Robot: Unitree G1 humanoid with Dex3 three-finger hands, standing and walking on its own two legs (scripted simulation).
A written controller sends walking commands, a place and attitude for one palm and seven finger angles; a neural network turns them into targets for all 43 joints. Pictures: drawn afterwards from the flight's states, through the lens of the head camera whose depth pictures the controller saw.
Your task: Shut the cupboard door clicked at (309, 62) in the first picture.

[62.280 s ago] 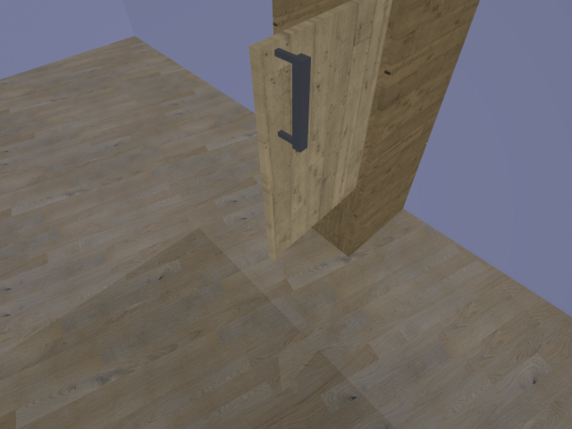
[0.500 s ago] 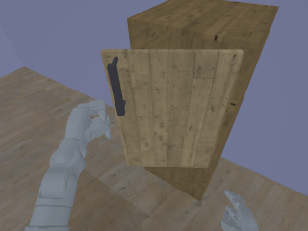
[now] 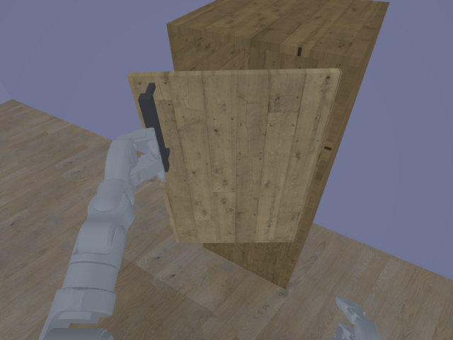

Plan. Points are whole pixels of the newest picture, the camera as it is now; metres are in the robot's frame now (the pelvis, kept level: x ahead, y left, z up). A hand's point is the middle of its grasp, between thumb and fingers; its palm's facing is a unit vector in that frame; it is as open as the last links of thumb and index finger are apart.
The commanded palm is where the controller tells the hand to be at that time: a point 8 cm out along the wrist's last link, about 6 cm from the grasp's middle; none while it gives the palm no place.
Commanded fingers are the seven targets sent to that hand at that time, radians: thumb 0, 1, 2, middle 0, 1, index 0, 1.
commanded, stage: bring the fist close to the handle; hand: left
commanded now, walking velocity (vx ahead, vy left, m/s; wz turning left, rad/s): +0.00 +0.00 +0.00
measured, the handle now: (157, 130) +0.47 +0.17 +0.15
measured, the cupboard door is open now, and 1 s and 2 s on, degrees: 29 19 8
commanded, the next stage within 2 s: push the door shut along its arc in 0.18 s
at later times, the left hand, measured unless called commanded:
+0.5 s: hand (163, 159) +0.37 +0.13 +0.16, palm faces +0.02 -1.00 -0.04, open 3.1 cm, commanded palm +0.36 +0.18 +0.16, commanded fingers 0.00 0.90 0.90 -1.30 -1.50 -1.30 -1.50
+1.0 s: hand (173, 133) +0.45 +0.13 +0.16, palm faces -0.11 -0.99 -0.01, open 3.2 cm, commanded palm +0.44 +0.18 +0.16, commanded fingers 0.00 0.90 0.90 -1.30 -1.50 -1.30 -1.50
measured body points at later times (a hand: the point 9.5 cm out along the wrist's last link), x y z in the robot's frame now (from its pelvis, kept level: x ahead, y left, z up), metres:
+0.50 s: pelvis +0.00 -0.01 +0.00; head -0.02 -0.03 +0.45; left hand +0.36 +0.19 +0.16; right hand +0.18 -0.23 -0.09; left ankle +0.00 +0.10 -0.74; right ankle -0.01 -0.09 -0.74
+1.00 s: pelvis +0.00 +0.00 -0.01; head +0.02 -0.01 +0.44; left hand +0.45 +0.19 +0.16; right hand +0.08 -0.26 -0.12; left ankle +0.00 +0.10 -0.74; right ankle -0.01 -0.09 -0.74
